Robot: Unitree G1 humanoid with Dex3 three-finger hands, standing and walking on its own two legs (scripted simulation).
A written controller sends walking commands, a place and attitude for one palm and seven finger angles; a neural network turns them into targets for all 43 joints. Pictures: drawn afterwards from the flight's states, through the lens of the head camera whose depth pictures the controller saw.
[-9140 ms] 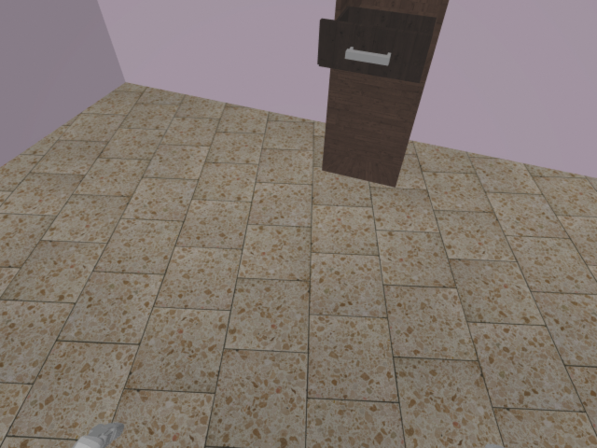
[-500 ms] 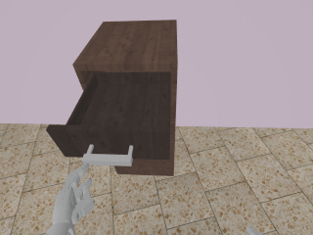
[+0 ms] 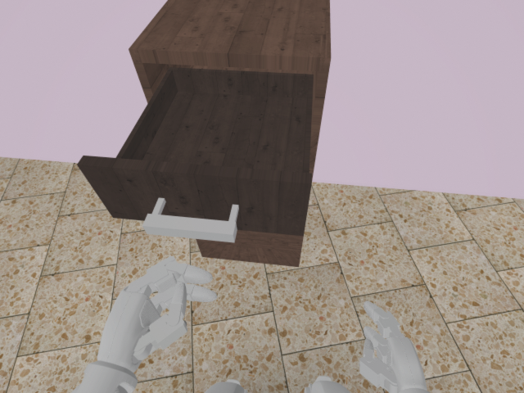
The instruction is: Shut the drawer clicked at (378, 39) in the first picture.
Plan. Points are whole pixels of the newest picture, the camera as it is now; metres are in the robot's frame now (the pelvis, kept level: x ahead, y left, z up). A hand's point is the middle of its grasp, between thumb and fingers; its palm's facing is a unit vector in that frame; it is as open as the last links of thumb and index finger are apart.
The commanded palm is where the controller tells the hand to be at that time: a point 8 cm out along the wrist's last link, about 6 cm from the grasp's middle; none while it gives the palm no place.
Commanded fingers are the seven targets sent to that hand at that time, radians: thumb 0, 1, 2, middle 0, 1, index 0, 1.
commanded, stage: raise the hand and make a fist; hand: left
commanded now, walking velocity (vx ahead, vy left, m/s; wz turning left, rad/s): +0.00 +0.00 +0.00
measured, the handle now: (194, 217) +0.36 +0.14 +0.07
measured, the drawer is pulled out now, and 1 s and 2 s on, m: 0.29 0.29 0.29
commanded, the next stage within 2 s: bring the fist close to the handle in 1.20 s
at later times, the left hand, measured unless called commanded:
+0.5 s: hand (164, 310) +0.20 +0.13 +0.13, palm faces -0.02 -1.00 -0.06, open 3.1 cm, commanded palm +0.16 +0.17 +0.14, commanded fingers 0.00 0.90 0.90 -1.40 -1.60 -1.40 -1.60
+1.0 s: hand (155, 301) +0.19 +0.12 +0.16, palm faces -0.04 -1.00 -0.06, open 3.3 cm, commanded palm +0.15 +0.18 +0.17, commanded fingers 0.00 0.90 0.90 -1.40 -1.60 -1.40 -1.60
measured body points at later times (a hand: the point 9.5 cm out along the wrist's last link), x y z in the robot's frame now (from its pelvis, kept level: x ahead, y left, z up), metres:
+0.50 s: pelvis +0.03 +0.00 +0.01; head +0.05 -0.01 +0.46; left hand +0.19 +0.18 +0.13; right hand +0.24 -0.22 -0.03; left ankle +0.00 +0.11 -0.67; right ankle +0.04 -0.11 -0.67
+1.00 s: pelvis +0.04 -0.01 +0.03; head +0.02 -0.03 +0.48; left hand +0.19 +0.18 +0.17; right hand +0.23 -0.23 -0.02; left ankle +0.00 +0.11 -0.67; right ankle +0.04 -0.11 -0.67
